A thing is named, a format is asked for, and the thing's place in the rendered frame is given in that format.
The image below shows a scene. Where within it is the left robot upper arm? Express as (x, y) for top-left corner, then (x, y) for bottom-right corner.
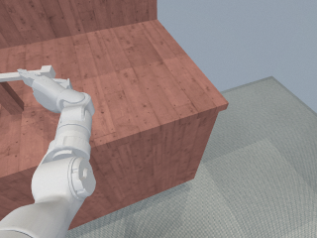
(0, 156), (96, 238)

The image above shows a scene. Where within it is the robot left hand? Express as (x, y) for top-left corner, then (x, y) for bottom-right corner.
(17, 68), (73, 113)

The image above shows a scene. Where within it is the counter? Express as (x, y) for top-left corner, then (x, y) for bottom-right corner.
(0, 0), (229, 230)

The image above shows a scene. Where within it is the robot left forearm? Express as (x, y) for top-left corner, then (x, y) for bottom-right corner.
(31, 88), (95, 199)

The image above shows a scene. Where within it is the tap lever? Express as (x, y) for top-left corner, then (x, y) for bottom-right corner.
(0, 65), (56, 82)

